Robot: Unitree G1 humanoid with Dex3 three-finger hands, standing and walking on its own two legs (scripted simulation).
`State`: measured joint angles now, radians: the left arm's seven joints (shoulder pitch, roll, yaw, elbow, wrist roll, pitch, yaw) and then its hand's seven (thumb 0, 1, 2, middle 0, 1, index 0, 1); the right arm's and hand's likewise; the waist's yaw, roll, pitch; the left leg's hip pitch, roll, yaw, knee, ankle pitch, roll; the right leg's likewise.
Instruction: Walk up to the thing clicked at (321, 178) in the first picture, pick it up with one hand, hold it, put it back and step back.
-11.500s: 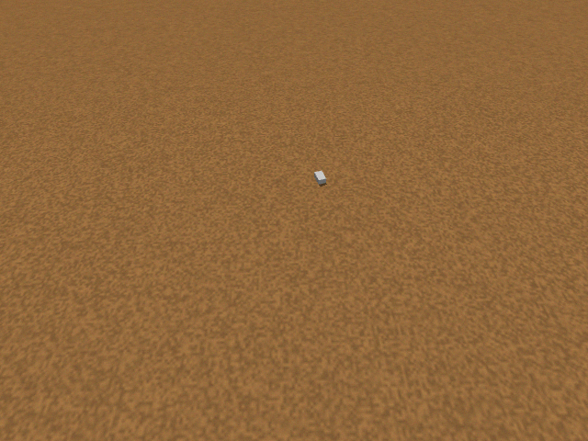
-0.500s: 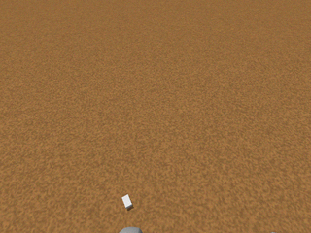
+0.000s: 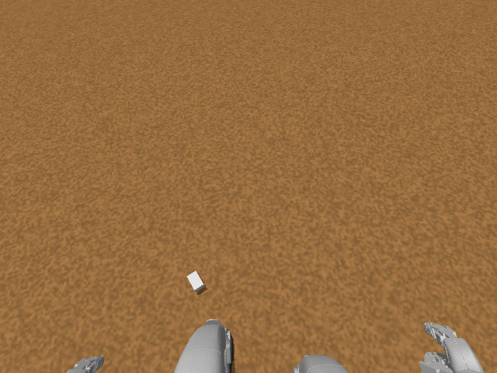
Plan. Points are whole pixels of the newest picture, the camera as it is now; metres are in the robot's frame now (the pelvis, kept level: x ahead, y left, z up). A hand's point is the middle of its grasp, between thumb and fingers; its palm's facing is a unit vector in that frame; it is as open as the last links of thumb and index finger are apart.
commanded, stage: walk up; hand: left
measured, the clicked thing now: (195, 281) +0.45 +0.27 -0.72
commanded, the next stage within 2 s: stand in 1.80 s
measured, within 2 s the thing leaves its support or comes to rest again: neither
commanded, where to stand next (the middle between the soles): +0.08 +0.01 m, yaw +3 degrees
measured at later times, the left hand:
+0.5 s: hand out of the picture +0.04 +0.30 -0.11, palm faces +0.05 -0.93 -0.36, open 7.4 cm
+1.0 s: hand out of the picture +0.08 +0.29 -0.12, palm faces +0.11 -0.91 -0.40, open 7.4 cm
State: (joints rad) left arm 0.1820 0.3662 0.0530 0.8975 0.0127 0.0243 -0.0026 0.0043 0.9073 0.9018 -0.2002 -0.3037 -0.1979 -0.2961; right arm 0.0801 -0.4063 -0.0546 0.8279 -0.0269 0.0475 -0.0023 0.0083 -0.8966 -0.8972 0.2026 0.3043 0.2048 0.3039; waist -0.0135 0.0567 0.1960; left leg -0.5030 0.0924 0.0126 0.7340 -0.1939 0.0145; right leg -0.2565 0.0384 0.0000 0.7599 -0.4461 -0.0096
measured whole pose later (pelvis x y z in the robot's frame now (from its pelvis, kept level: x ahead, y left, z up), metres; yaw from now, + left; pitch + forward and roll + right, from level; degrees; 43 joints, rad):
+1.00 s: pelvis -0.02 +0.02 +0.01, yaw +8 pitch -3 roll +1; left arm 0.08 0.36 0.04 0.89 0.04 0.02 -0.01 0.01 0.90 0.90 -0.21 -0.30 -0.20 -0.30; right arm 0.25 -0.40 -0.04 0.96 -0.01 0.03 0.02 0.01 -0.90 -0.90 0.20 0.30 0.20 0.30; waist 0.00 0.01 0.11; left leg -0.28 -0.01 0.01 0.75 -0.48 0.00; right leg -0.48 -0.09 -0.06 0.66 -0.14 -0.02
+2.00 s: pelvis +0.03 +0.02 +0.03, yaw +2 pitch -3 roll -1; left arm 0.17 0.35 -0.01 1.01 0.02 -0.01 -0.01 0.01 0.91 0.90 -0.20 -0.30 -0.20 -0.30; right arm 0.10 -0.33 -0.02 1.02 -0.01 0.00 0.01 0.01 -0.90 -0.90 0.20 0.30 0.20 0.30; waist 0.00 -0.01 0.10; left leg -0.32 0.03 0.02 0.53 -0.15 0.00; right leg -0.16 -0.01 0.01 0.55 -0.33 0.01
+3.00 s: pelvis +0.07 +0.03 +0.04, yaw +2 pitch -2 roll +0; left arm 0.13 0.35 0.00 1.12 0.01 -0.02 -0.01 0.01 0.91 0.90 -0.20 -0.30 -0.20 -0.30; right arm 0.05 -0.33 -0.01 1.15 -0.01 -0.01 0.01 0.01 -0.90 -0.90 0.20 0.30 0.20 0.30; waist -0.01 -0.01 0.06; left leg -0.22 0.01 0.04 0.36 -0.12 0.01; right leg -0.02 -0.02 0.02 0.31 -0.26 0.03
